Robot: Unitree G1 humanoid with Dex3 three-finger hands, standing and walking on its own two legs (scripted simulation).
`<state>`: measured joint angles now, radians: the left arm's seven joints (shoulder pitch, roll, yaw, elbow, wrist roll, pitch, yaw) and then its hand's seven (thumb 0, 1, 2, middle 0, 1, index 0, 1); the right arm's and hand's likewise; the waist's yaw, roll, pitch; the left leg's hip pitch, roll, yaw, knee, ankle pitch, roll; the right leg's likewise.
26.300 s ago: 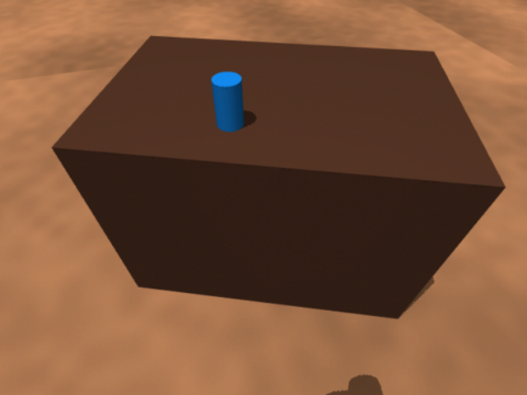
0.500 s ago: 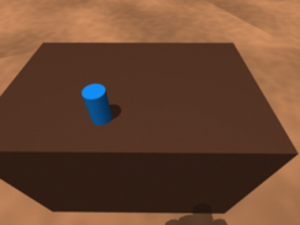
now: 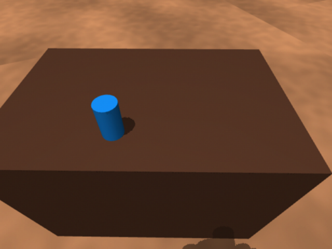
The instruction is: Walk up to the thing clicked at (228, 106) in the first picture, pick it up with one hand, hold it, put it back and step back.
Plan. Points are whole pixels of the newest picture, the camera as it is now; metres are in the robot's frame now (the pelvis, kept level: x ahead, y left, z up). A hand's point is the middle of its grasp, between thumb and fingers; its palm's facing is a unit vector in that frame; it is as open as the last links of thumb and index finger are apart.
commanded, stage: stand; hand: left
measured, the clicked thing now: (109, 118) +0.47 +0.18 +0.03
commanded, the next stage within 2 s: none
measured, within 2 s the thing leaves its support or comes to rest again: neither
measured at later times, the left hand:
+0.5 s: hand out of the picture +0.06 +0.25 -0.16, palm faces -0.03 -0.94 -0.35, open 8.3 cm
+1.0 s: hand out of the picture +0.06 +0.25 -0.16, palm faces -0.02 -0.94 -0.34, open 7.4 cm
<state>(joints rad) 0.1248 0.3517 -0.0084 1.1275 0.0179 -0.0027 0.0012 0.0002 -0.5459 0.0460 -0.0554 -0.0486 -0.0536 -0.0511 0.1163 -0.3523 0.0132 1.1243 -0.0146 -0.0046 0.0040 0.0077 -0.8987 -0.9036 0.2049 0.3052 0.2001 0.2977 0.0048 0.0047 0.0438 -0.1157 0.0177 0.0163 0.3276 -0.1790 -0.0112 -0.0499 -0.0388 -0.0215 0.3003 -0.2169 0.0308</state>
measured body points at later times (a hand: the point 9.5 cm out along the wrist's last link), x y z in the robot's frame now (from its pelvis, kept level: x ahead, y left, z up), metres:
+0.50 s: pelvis +0.00 +0.00 +0.00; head +0.01 +0.00 +0.45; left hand +0.07 +0.30 -0.13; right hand +0.07 -0.30 -0.14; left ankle +0.00 +0.13 -0.75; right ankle -0.03 -0.14 -0.75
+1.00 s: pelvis +0.00 +0.00 +0.00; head +0.01 +0.00 +0.45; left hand +0.06 +0.30 -0.13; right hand +0.07 -0.30 -0.13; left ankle +0.00 +0.13 -0.75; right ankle -0.03 -0.14 -0.75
